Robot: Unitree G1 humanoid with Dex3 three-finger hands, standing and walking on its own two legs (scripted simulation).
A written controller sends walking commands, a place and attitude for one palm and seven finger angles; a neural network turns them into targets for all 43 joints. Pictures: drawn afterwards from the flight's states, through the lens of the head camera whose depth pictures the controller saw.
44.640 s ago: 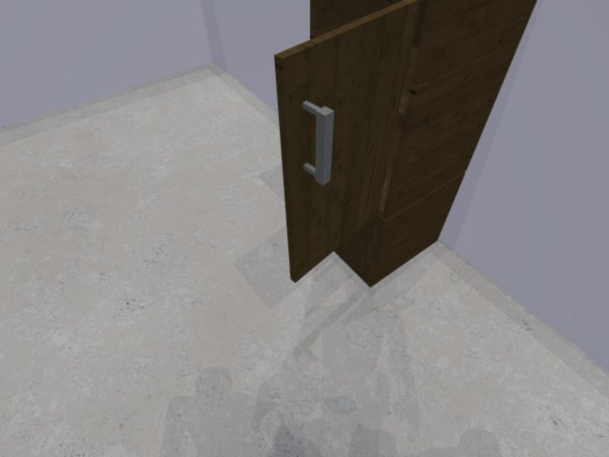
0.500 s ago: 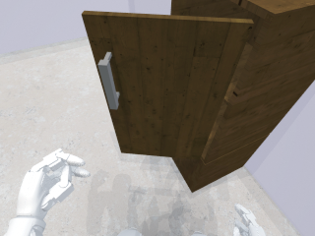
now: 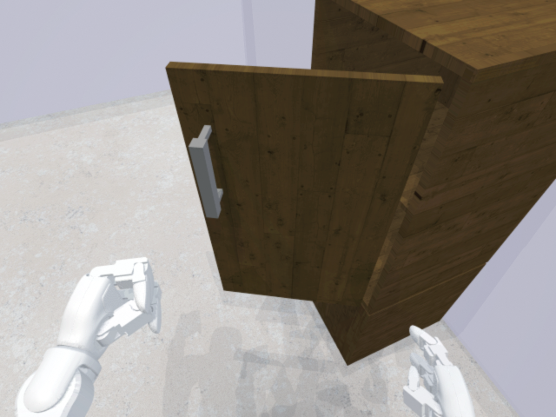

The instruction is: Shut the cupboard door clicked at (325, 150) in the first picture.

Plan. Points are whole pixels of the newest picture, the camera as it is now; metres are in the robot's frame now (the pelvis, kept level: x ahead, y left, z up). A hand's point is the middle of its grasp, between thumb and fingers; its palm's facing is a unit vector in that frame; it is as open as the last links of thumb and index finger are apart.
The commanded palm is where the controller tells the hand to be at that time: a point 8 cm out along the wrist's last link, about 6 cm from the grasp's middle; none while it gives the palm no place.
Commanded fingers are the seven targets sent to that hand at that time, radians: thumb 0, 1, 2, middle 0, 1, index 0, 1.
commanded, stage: raise the hand and make a fist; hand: left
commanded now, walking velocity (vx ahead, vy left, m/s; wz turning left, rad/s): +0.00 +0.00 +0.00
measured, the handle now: (210, 173) +0.44 +0.15 +0.12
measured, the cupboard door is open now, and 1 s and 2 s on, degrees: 59 59 59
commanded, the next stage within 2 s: bring the fist close to the handle in 0.52 s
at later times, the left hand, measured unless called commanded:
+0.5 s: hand (149, 290) +0.23 +0.18 +0.13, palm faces +0.03 -1.00 -0.08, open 3.1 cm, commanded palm +0.20 +0.22 +0.13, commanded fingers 0.00 0.90 0.90 -1.30 -1.50 -1.30 -1.50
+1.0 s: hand (181, 254) +0.29 +0.16 +0.12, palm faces -0.05 -1.00 -0.06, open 3.1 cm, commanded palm +0.26 +0.20 +0.13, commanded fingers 0.00 0.90 0.90 -1.30 -1.50 -1.30 -1.50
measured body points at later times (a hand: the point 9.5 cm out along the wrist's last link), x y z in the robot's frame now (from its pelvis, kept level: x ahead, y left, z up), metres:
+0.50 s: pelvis +0.00 -0.02 +0.01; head +0.00 -0.03 +0.46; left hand +0.22 +0.23 +0.14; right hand +0.17 -0.25 -0.05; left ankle +0.00 +0.11 -0.71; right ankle +0.01 -0.14 -0.71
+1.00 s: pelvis +0.01 -0.01 +0.01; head +0.02 -0.04 +0.46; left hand +0.28 +0.21 +0.13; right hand +0.17 -0.25 -0.07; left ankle +0.00 +0.11 -0.71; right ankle +0.01 -0.14 -0.71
